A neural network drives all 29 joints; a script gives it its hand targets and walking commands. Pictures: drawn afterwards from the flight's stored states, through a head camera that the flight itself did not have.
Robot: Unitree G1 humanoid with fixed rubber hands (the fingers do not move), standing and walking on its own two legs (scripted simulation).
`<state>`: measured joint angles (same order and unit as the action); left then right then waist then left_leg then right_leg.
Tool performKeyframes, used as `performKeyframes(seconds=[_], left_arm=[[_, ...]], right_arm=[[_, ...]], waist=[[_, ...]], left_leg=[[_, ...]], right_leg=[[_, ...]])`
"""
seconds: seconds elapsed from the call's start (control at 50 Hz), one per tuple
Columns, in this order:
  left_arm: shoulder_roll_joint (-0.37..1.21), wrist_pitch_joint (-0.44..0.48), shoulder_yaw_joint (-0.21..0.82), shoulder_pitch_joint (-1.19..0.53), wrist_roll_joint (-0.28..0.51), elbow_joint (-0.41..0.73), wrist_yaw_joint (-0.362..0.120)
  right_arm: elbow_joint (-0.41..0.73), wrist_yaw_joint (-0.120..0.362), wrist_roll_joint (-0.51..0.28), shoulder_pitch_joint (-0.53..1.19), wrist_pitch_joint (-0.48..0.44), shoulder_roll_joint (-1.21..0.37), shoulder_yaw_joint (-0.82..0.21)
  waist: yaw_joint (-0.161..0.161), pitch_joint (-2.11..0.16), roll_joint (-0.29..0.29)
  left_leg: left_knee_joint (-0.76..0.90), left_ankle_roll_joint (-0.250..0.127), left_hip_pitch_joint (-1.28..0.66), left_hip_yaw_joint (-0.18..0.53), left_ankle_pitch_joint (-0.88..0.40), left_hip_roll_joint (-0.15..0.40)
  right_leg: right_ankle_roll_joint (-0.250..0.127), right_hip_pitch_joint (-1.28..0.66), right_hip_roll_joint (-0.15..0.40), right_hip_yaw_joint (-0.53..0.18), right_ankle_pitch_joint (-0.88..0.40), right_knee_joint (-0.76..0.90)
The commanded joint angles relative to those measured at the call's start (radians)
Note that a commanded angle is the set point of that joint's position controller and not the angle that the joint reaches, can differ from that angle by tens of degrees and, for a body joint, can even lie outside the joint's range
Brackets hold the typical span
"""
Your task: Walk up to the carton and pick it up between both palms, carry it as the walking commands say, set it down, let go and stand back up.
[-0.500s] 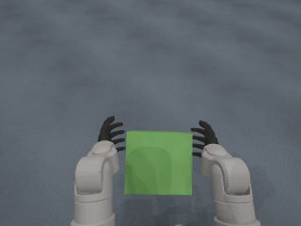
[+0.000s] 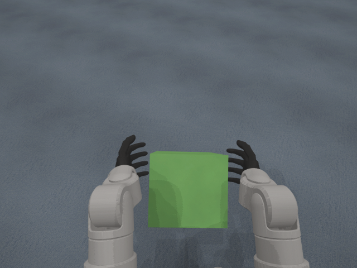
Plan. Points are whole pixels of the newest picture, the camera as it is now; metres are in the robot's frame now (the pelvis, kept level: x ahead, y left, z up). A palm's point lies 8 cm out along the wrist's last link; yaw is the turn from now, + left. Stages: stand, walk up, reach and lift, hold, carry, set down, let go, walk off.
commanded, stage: carry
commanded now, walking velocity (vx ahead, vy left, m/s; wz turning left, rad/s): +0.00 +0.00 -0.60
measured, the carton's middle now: (185, 181) +0.35 +0.01 -0.03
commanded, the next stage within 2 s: none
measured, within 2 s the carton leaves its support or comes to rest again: neither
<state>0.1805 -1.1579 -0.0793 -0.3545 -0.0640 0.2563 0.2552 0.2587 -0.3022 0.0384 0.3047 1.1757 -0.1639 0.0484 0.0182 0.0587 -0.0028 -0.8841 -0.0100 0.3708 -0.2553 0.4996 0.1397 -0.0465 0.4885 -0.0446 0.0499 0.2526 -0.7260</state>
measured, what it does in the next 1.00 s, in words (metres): walks backwards, turning right: left foot, then right foot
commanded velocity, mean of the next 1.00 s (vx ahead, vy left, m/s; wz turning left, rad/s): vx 0.00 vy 0.00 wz -0.49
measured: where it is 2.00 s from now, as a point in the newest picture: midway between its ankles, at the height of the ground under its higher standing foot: outside the picture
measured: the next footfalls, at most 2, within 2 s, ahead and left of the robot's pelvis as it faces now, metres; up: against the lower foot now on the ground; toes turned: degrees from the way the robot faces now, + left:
left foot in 0.26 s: -0.02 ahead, +0.17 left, +0.00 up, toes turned +0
right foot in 0.52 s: -0.01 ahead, -0.06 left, +0.00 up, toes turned -18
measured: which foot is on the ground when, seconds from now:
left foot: up 0.00-0.24, down 0.26-0.52, up 0.54-0.78, down 0.80-1.00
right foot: down 0.00-0.28, up 0.30-0.50, down 0.52-0.82, up 0.84-1.00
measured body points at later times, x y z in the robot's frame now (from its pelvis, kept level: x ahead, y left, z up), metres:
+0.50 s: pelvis -0.09 +0.06 +0.01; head -0.07 +0.06 +0.45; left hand +0.25 +0.10 +0.10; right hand +0.17 -0.14 +0.09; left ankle -0.06 +0.17 -0.71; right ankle -0.05 -0.05 -0.70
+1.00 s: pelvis -0.17 +0.13 +0.02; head -0.14 +0.13 +0.46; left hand +0.16 +0.07 +0.10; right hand +0.02 -0.14 +0.10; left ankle -0.11 +0.21 -0.71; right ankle -0.17 -0.01 -0.68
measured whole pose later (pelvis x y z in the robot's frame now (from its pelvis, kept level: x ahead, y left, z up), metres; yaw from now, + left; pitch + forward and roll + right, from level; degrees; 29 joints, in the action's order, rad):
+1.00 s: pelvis -0.17 +0.13 +0.02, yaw -33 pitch -1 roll +0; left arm 0.18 -1.17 -0.08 -0.35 -0.07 0.24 0.29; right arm 0.23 -0.30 0.03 0.33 1.21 -0.17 0.06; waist 0.01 0.07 0.05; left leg -0.67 0.00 0.30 -0.26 0.34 0.15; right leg 0.06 0.52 -0.01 0.02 0.29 -0.85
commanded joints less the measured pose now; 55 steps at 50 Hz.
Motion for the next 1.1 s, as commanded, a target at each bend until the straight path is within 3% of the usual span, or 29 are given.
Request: performKeyframes(seconds=[0.0, 0.12, 0.2, 0.22, 0.24, 0.26, 0.28, 0.3, 0.36, 0.4, 0.46, 0.48, 0.5, 0.52, 0.58, 0.64, 0.7, 0.74, 0.76, 0.78, 0.8, 0.82, 0.86, 0.92, 1.0, 1.02, 1.04, 1.06, 1.08], left_arm=[[1.085, 0.032, 0.535, -0.300, 0.336, 0.118, -0.234], [1.078, 0.033, 0.539, -0.303, 0.316, 0.144, -0.224], [1.088, 0.028, 0.572, -0.318, 0.326, 0.149, -0.219], [1.080, 0.025, 0.575, -0.325, 0.321, 0.155, -0.219], [1.067, 0.023, 0.601, -0.403, 0.329, 0.187, -0.216], [1.057, 0.023, 0.584, -0.381, 0.323, 0.169, -0.217], [1.073, 0.025, 0.607, -0.352, 0.321, 0.167, -0.225], [1.084, 0.013, 0.630, -0.384, 0.341, 0.169, -0.234], [1.092, 0.010, 0.584, -0.389, 0.347, 0.115, -0.233], [1.102, 0.005, 0.582, -0.364, 0.345, 0.104, -0.232], [1.100, 0.001, 0.553, -0.340, 0.342, 0.087, -0.235], [1.107, -0.003, 0.542, -0.304, 0.342, 0.069, -0.239], [1.095, 0.001, 0.511, -0.282, 0.339, 0.059, -0.247], [1.062, -0.001, 0.488, -0.312, 0.333, 0.044, -0.248], [1.090, 0.014, 0.501, -0.290, 0.316, 0.060, -0.250], [1.112, 0.013, 0.504, -0.298, 0.314, 0.078, -0.245], [1.095, 0.018, 0.510, -0.313, 0.307, 0.112, -0.230], [1.088, 0.017, 0.522, -0.351, 0.309, 0.130, -0.223], [1.084, 0.007, 0.525, -0.343, 0.299, 0.092, -0.222], [1.058, 0.007, 0.525, -0.360, 0.300, 0.119, -0.219], [1.064, 0.004, 0.529, -0.368, 0.298, 0.116, -0.219], [1.074, 0.020, 0.573, -0.397, 0.322, 0.180, -0.227], [1.118, 0.015, 0.592, -0.442, 0.343, 0.165, -0.226], [1.098, 0.004, 0.576, -0.443, 0.332, 0.104, -0.217], [1.099, -0.002, 0.549, -0.366, 0.316, 0.081, -0.223], [1.087, -0.007, 0.523, -0.316, 0.302, 0.054, -0.225], [1.064, -0.013, 0.499, -0.322, 0.301, 0.028, -0.228], [1.067, -0.007, 0.493, -0.371, 0.302, 0.061, -0.231], [1.086, -0.006, 0.489, -0.367, 0.298, 0.029, -0.233]], right_arm=[[0.249, 0.239, -0.334, 0.542, -0.079, -1.103, -0.551], [0.244, 0.244, -0.348, 0.521, -0.078, -1.099, -0.551], [0.230, 0.250, -0.345, 0.475, -0.079, -1.086, -0.525], [0.212, 0.248, -0.341, 0.449, -0.080, -1.100, -0.514], [0.194, 0.251, -0.335, 0.450, -0.082, -1.091, -0.499], [0.208, 0.245, -0.339, 0.467, -0.085, -1.090, -0.513], [0.263, 0.247, -0.332, 0.449, -0.097, -1.094, -0.529], [0.247, 0.245, -0.312, 0.447, -0.085, -1.107, -0.527], [0.271, 0.243, -0.325, 0.561, -0.078, -1.097, -0.531], [0.298, 0.242, -0.309, 0.567, -0.077, -1.071, -0.513], [0.232, 0.226, -0.292, 0.510, -0.063, -1.101, -0.514], [0.176, 0.222, -0.282, 0.466, -0.051, -1.106, -0.500], [0.193, 0.222, -0.282, 0.468, -0.053, -1.126, -0.523], [0.132, 0.223, -0.270, 0.476, -0.041, -1.104, -0.507], [0.204, 0.238, -0.328, 0.557, -0.055, -1.145, -0.553], [0.225, 0.241, -0.339, 0.564, -0.053, -1.149, -0.567], [0.237, 0.245, -0.356, 0.550, -0.052, -1.137, -0.565], [0.194, 0.249, -0.350, 0.515, -0.050, -1.143, -0.540], [0.184, 0.245, -0.337, 0.498, -0.051, -1.123, -0.514], [0.159, 0.247, -0.333, 0.462, -0.050, -1.121, -0.504], [0.165, 0.247, -0.328, 0.483, -0.058, -1.113, -0.494], [0.209, 0.244, -0.322, 0.470, -0.075, -1.138, -0.514], [0.234, 0.249, -0.320, 0.511, -0.068, -1.149, -0.528], [0.257, 0.251, -0.317, 0.602, -0.066, -1.079, -0.502], [0.198, 0.240, -0.289, 0.507, -0.050, -1.085, -0.498], [0.154, 0.240, -0.279, 0.473, -0.036, -1.092, -0.494], [0.158, 0.239, -0.278, 0.489, -0.031, -1.084, -0.497], [0.143, 0.245, -0.287, 0.541, -0.028, -1.092, -0.502], [0.137, 0.242, -0.293, 0.557, -0.023, -1.100, -0.506]], waist=[[0.005, -0.553, 0.190], [0.011, -0.572, 0.158], [-0.006, -0.640, 0.150], [-0.022, -0.666, 0.075], [-0.043, -0.654, -0.164], [-0.040, -0.605, -0.433], [-0.043, -0.517, -0.337], [-0.039, -0.478, -0.261], [-0.018, -0.494, -0.133], [-0.026, -0.516, -0.214], [-0.012, -0.566, -0.121], [0.017, -0.581, -0.023], [-0.009, -0.578, 0.272], [-0.004, -0.506, 0.362], [0.004, -0.542, 0.189], [0.003, -0.538, 0.207], [0.006, -0.559, 0.212], [-0.003, -0.609, 0.243], [-0.024, -0.609, 0.174], [-0.042, -0.604, -0.066], [-0.031, -0.544, -0.454], [-0.034, -0.477, -0.354], [-0.015, -0.454, -0.181], [-0.024, -0.478, -0.237], [-0.007, -0.553, -0.147], [0.013, -0.572, 0.006], [-0.006, -0.570, 0.246], [-0.004, -0.509, 0.293], [-0.003, -0.495, 0.206]], left_leg=[[-0.314, 0.102, 0.233, 0.194, 0.131, -0.058], [-0.064, 0.095, 0.071, 0.172, 0.078, -0.112], [0.367, 0.065, -0.292, 0.135, 0.012, -0.153], [0.501, 0.032, -0.493, 0.159, -0.072, -0.086], [0.641, -0.040, -0.592, 0.391, -0.030, 0.152], [0.534, -0.127, -0.547, 0.624, -0.330, 0.421], [0.510, -0.180, -0.430, 0.473, -0.521, 0.443], [0.488, -0.169, -0.308, 0.394, -0.580, 0.381], [0.310, -0.039, -0.374, 0.157, -0.854, 0.210], [0.283, -0.044, -0.394, 0.139, -0.830, 0.212], [0.068, -0.022, -0.309, 0.104, -0.743, 0.194], [-0.060, 0.023, -0.146, 0.127, -0.545, 0.147], [-0.180, 0.091, 0.081, 0.132, -0.027, 0.032], [-0.286, 0.103, 0.233, 0.166, 0.178, -0.044], [-0.276, 0.080, 0.178, 0.208, 0.076, -0.062], [-0.154, 0.078, 0.100, 0.161, 0.022, -0.093], [0.117, 0.079, -0.114, 0.101, 0.056, -0.155], [0.404, 0.052, -0.395, 0.035, 0.007, -0.187], [0.556, 0.017, -0.594, 0.076, -0.029, -0.129], [0.674, -0.040, -0.698, 0.292, 0.041, 0.086], [0.588, -0.123, -0.579, 0.606, -0.152, 0.407], [0.533, -0.151, -0.430, 0.437, -0.322, 0.422], [0.421, -0.082, -0.374, 0.255, -0.611, 0.292], [0.295, -0.025, -0.374, 0.143, -0.922, 0.204], [0.102, -0.035, -0.258, 0.116, -0.623, 0.175], [0.017, -0.002, -0.111, 0.129, -0.335, 0.125], [-0.097, 0.046, 0.093, 0.125, 0.065, 0.021], [-0.194, 0.051, 0.182, 0.179, 0.178, -0.024], [-0.206, 0.048, 0.175, 0.231, 0.141, -0.025]], right_leg=[[-0.120, -0.493, 0.308, -0.477, -0.793, 0.248], [-0.104, -0.356, 0.247, -0.473, -0.166, 0.380], [0.011, -0.243, 0.120, -0.347, -0.321, 0.356], [0.079, -0.113, 0.071, -0.280, -0.265, 0.328], [0.151, 0.079, -0.030, -0.159, 0.014, 0.170], [0.137, 0.250, -0.090, -0.074, 0.306, -0.213], [0.122, 0.290, 0.044, -0.042, 0.272, -0.375], [0.113, 0.219, 0.055, -0.042, 0.239, -0.459], [0.069, 0.153, 0.058, -0.001, 0.132, -0.275], [0.070, 0.086, 0.043, 0.031, 0.131, -0.136], [0.054, -0.152, 0.028, 0.002, -0.036, 0.203], [0.020, -0.315, 0.104, -0.171, -0.224, 0.296], [-0.036, -0.484, 0.307, -0.476, -0.788, 0.231], [-0.096, -0.500, 0.343, -0.550, -0.883, 0.244], [-0.079, -0.392, 0.282, -0.483, -0.244, 0.343], [-0.026, -0.315, 0.224, -0.444, 0.107, 0.439], [0.028, -0.235, 0.150, -0.413, 0.062, 0.499], [0.140, -0.171, 0.060, -0.288, -0.048, 0.531], [0.214, -0.045, 0.004, -0.224, -0.062, 0.491], [0.250, 0.096, -0.070, -0.143, 0.056, 0.285], [0.191, 0.241, -0.111, -0.089, 0.281, -0.120], [0.154, 0.229, 0.059, -0.067, 0.253, -0.283], [0.118, 0.184, 0.062, -0.021, 0.158, -0.308], [0.074, 0.076, 0.027, 0.056, 0.121, -0.147], [0.057, -0.215, 0.041, -0.004, -0.039, 0.230], [0.029, -0.368, 0.133, -0.156, -0.195, 0.312], [-0.043, -0.474, 0.358, -0.466, -0.489, 0.305], [-0.102, -0.458, 0.387, -0.506, -0.474, 0.318], [-0.109, -0.407, 0.391, -0.501, -0.341, 0.332]])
